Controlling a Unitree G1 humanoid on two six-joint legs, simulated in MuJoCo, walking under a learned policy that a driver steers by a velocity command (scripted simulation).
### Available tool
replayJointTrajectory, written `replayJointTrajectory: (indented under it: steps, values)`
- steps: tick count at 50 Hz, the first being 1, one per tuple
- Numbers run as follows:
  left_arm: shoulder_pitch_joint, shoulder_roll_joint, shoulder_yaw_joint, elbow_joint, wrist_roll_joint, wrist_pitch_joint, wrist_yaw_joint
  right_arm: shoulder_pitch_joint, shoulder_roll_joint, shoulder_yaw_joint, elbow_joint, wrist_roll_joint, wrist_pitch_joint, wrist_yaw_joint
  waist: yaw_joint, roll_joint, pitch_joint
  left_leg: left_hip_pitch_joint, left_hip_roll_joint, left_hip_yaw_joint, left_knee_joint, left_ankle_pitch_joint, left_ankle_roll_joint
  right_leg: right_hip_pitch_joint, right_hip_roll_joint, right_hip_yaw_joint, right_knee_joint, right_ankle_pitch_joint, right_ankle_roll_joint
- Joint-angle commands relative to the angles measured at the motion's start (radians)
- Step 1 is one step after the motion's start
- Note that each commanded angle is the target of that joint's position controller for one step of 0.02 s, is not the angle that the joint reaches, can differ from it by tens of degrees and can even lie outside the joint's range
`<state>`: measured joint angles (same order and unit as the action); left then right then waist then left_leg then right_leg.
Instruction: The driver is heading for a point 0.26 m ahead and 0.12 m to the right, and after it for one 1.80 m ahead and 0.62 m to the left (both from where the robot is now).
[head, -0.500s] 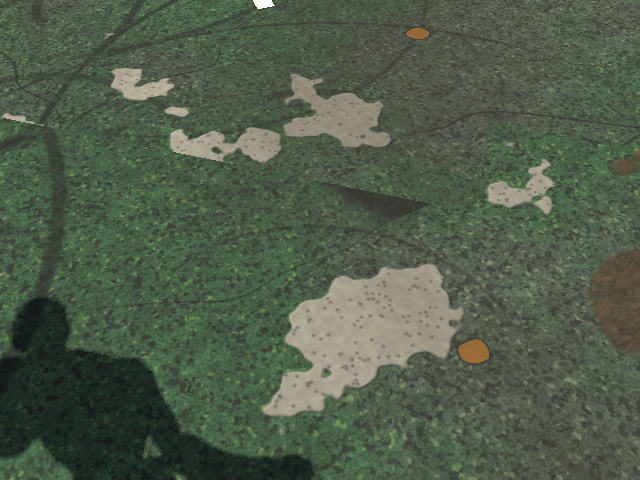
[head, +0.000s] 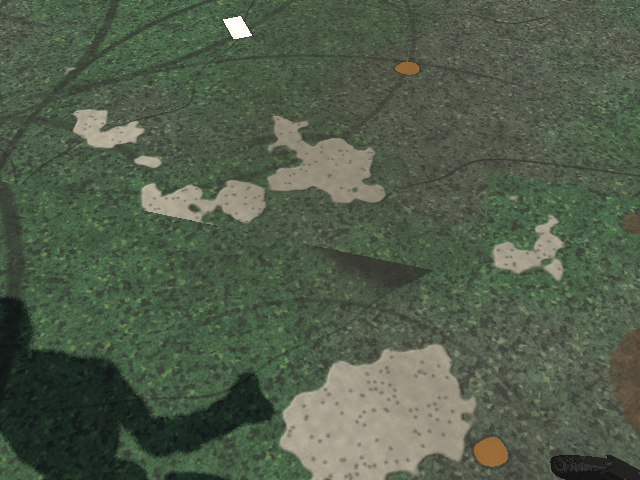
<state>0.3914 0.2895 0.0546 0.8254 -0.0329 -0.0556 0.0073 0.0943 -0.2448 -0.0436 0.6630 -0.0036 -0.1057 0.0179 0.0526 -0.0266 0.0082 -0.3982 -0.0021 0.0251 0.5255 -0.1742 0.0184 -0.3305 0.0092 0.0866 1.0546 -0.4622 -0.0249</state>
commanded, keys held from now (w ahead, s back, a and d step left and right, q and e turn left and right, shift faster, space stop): w+e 0.12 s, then q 0.88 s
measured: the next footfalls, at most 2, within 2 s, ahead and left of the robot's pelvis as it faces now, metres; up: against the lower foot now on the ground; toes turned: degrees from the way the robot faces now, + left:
right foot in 0.36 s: +0.31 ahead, -0.16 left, +0.00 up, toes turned -5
left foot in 0.76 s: +0.24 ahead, +0.09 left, +0.00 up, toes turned +12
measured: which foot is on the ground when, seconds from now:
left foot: down 0.00-0.36, up 0.38-0.74, down 0.76-1.00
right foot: up 0.00-0.34, down 0.36-0.76, up 0.78-1.00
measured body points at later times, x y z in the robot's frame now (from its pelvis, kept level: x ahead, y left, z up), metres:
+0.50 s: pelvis +0.18 -0.04 +0.00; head +0.22 -0.06 +0.45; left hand +0.39 +0.19 -0.09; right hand +0.24 -0.33 -0.14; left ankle +0.12 +0.10 -0.66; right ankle +0.27 -0.16 -0.73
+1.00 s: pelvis +0.20 +0.00 +0.01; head +0.22 +0.04 +0.46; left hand +0.27 +0.32 -0.11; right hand +0.39 -0.25 -0.07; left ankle +0.20 +0.08 -0.73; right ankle +0.27 -0.16 -0.65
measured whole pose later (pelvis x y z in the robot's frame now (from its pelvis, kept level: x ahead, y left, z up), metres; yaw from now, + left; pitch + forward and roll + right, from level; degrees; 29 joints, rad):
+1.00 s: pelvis +0.20 +0.00 +0.01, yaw +16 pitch +2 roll -3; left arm 0.08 0.31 0.10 0.81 0.00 0.02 0.05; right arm 0.23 -0.28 -0.06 0.70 0.00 0.01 -0.04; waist -0.01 -0.03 0.03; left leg -0.30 -0.03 -0.07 0.45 -0.19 0.06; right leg -0.57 0.01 0.05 1.03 -0.31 0.06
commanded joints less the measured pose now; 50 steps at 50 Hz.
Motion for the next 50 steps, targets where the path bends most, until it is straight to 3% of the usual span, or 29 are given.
replayJointTrajectory:
  steps: [1,3,6,8,11,14,16,17,18,19,20,21,22,23,25,28,30,34,36,37,38,39,40,41,42,43,44,46,50]
  values:
    - [-0.067,0.106,0.032,-0.108,0.006,-0.010,0.001,0.147,-0.102,-0.037,0.008,-0.003,0.001,-0.002,-0.089,0.122,-0.053,0.385,0.302,-0.358,-0.286,-0.051,0.168,-0.421,-0.112,0.033,0.160,0.120,0.006]
    - [-0.056,0.070,0.031,-0.111,0.001,0.011,-0.006,0.106,-0.092,-0.038,0.022,-0.008,-0.009,-0.003,-0.052,0.153,-0.021,0.281,0.267,-0.234,-0.342,0.050,0.163,-0.350,-0.139,0.023,0.128,0.175,0.016]
    - [-0.100,0.048,0.028,-0.141,0.009,0.028,-0.008,0.113,-0.123,-0.052,0.052,-0.007,-0.020,-0.009,-0.044,0.106,0.005,0.262,0.274,-0.123,-0.377,0.186,0.179,-0.387,-0.147,0.026,0.068,0.257,0.036]
    - [-0.146,0.024,0.018,-0.158,0.022,0.023,-0.009,0.138,-0.138,-0.054,0.081,-0.010,-0.016,-0.012,-0.047,0.076,0.023,0.243,0.253,-0.058,-0.362,0.376,0.187,-0.354,-0.124,0.021,-0.077,0.317,0.041]
    - [-0.236,-0.009,-0.003,-0.179,0.038,0.002,-0.027,0.143,-0.161,-0.052,0.107,0.010,0.005,-0.018,-0.064,0.085,0.020,0.209,0.198,0.023,-0.324,0.532,0.169,-0.218,-0.088,-0.074,-0.329,0.447,0.035]
    - [-0.303,0.029,0.006,-0.203,0.036,-0.008,-0.039,0.197,-0.204,-0.059,0.142,0.030,0.023,-0.017,-0.082,0.110,-0.011,0.290,0.222,-0.031,-0.245,0.540,0.149,-0.159,-0.051,-0.074,-0.456,0.459,0.021]
    - [-0.254,0.066,0.020,-0.189,0.043,-0.015,-0.037,0.175,-0.212,-0.060,0.152,0.042,0.034,-0.021,-0.035,0.119,-0.047,0.320,0.216,-0.064,-0.149,0.492,0.111,-0.060,-0.030,-0.072,-0.568,0.492,-0.008]
    - [-0.188,0.099,0.034,-0.162,0.053,-0.017,-0.029,0.179,-0.193,-0.054,0.155,0.040,0.035,-0.022,-0.006,0.104,-0.086,0.299,0.177,-0.059,-0.063,0.492,0.082,0.069,-0.014,-0.089,-0.624,0.583,-0.029]
    - [-0.117,0.173,0.055,-0.151,0.065,-0.019,-0.016,0.208,-0.150,-0.038,0.150,0.019,0.029,-0.023,0.009,0.037,-0.167,0.209,0.105,-0.021,0.089,0.313,0.029,0.260,-0.117,-0.021,-0.590,0.967,-0.066]
    - [-0.071,0.228,0.060,-0.164,0.097,-0.005,0.001,0.314,-0.058,-0.006,0.144,-0.002,0.024,-0.019,-0.008,-0.172,-0.314,-0.095,0.004,0.015,0.414,-0.246,-0.047,0.602,-0.399,0.226,-0.504,1.326,-0.225]
    - [-0.067,0.190,0.049,-0.176,0.076,0.012,0.000,0.357,-0.087,-0.008,0.159,0.017,0.034,-0.020,0.009,-0.241,-0.448,-0.145,-0.020,-0.095,0.614,-0.584,-0.067,0.609,-0.483,0.341,-0.534,1.290,-0.312]
    - [-0.098,0.160,0.042,-0.180,0.058,0.023,-0.004,0.308,-0.174,-0.036,0.154,0.041,0.051,-0.023,0.018,-0.157,-0.385,-0.194,0.012,-0.121,0.704,-0.553,-0.069,0.515,-0.430,0.268,-0.583,1.093,-0.291]
    - [-0.155,0.130,0.034,-0.178,0.046,0.027,-0.002,0.250,-0.166,-0.039,0.139,0.043,0.070,-0.031,-0.005,-0.113,-0.290,-0.255,0.043,-0.094,0.710,-0.495,-0.069,0.429,-0.386,0.208,-0.621,0.892,-0.253]
    - [-0.213,0.099,0.025,-0.173,0.041,0.028,-0.001,0.232,-0.154,-0.042,0.140,0.033,0.095,-0.043,-0.029,-0.091,-0.203,-0.250,0.067,-0.085,0.677,-0.433,-0.081,0.306,-0.350,0.155,-0.676,0.718,-0.228]
    - [-0.307,0.093,0.026,-0.168,0.057,0.029,0.002,0.259,-0.129,-0.046,0.140,0.022,0.144,-0.061,-0.085,-0.126,-0.124,-0.116,0.073,-0.055,0.637,-0.324,-0.099,0.072,-0.307,0.062,-0.775,0.497,-0.206]
    - [-0.354,0.098,0.033,-0.156,0.062,0.022,0.014,0.243,-0.107,-0.049,0.112,0.014,0.165,-0.066,-0.100,-0.126,-0.099,-0.053,0.078,-0.031,0.537,-0.239,-0.087,-0.007,-0.311,-0.022,-0.822,0.414,-0.211]
    - [-0.362,0.109,0.039,-0.142,0.054,0.024,0.025,0.197,-0.100,-0.044,0.086,0.010,0.165,-0.055,-0.088,-0.116,-0.109,-0.017,0.089,-0.025,0.428,-0.186,-0.068,0.008,-0.320,-0.059,-0.819,0.410,-0.206]
    - [-0.350,0.143,0.051,-0.110,0.035,0.042,0.031,0.160,-0.127,-0.052,0.051,0.011,0.169,-0.027,-0.077,-0.116,-0.117,0.054,0.079,0.010,0.280,-0.165,-0.030,0.062,-0.356,-0.081,-0.793,0.365,-0.186]
    - [-0.365,0.150,0.054,-0.096,0.017,0.055,0.031,0.194,-0.127,-0.059,0.058,0.008,0.170,-0.017,-0.106,-0.097,-0.110,0.142,0.050,0.049,0.123,-0.091,0.010,0.055,-0.339,-0.119,-0.731,0.296,-0.137]
    - [-0.344,0.128,0.050,-0.081,0.012,0.062,0.030,0.224,-0.141,-0.069,0.071,0.003,0.170,-0.017,-0.111,-0.061,-0.100,0.199,0.024,0.045,0.045,-0.059,0.041,0.023,-0.303,-0.151,-0.658,0.225,-0.088]
    - [-0.294,0.087,0.043,-0.059,0.017,0.071,0.025,0.247,-0.194,-0.084,0.069,-0.004,0.168,-0.026,-0.101,0.098,-0.049,0.241,0.098,-0.110,-0.120,0.056,0.096,-0.070,-0.218,-0.236,-0.464,0.113,-0.002]
    - [-0.276,0.040,0.030,-0.087,0.058,0.075,0.018,0.224,-0.296,-0.098,0.025,0.001,0.166,-0.047,-0.048,0.389,-0.007,0.315,0.334,-0.465,-0.180,0.322,0.227,-0.337,-0.062,-0.290,-0.138,-0.195,0.106]
    - [-0.399,0.082,0.044,-0.129,0.053,0.069,0.029,0.232,-0.322,-0.099,0.008,-0.040,0.141,-0.034,-0.122,0.322,-0.037,0.193,0.385,-0.567,-0.256,0.215,0.339,-0.372,-0.008,-0.100,0.024,-0.218,0.092]
    - [-0.415,0.109,0.054,-0.129,0.033,0.070,0.036,0.186,-0.299,-0.094,0.004,-0.043,0.115,-0.028,-0.097,0.229,-0.021,0.184,0.329,-0.489,-0.269,0.114,0.296,-0.383,-0.027,-0.050,0.079,-0.116,0.070]
    - [-0.380,0.116,0.062,-0.110,0.031,0.072,0.044,0.122,-0.271,-0.089,-0.004,-0.019,0.102,-0.032,-0.061,0.182,-0.018,0.190,0.280,-0.421,-0.256,0.064,0.230,-0.391,-0.042,-0.031,0.074,-0.010,0.058]
    - [-0.357,0.120,0.068,-0.083,0.042,0.075,0.052,0.081,-0.226,-0.075,-0.015,0.000,0.100,-0.037,-0.049,0.154,-0.035,0.198,0.251,-0.378,-0.240,0.065,0.189,-0.380,-0.050,-0.024,0.075,0.047,0.060]
    - [-0.339,0.119,0.070,-0.077,0.050,0.074,0.055,0.062,-0.208,-0.066,-0.022,0.009,0.101,-0.043,-0.038,0.158,-0.049,0.192,0.230,-0.349,-0.229,0.115,0.178,-0.354,-0.042,-0.026,0.090,0.096,0.068]
    - [-0.328,0.102,0.069,-0.076,0.042,0.065,0.050,0.086,-0.186,-0.057,-0.026,0.003,0.103,-0.053,-0.038,0.147,-0.091,0.230,0.208,-0.330,-0.212,0.197,0.182,-0.327,-0.024,-0.021,0.089,0.147,0.078]
    - [-0.363,0.073,0.055,-0.090,0.033,0.055,0.045,0.129,-0.208,-0.066,-0.028,0.012,0.110,-0.066,-0.066,0.154,-0.097,0.317,0.195,-0.361,-0.189,0.196,0.189,-0.327,-0.010,-0.002,-0.112,0.167,0.102]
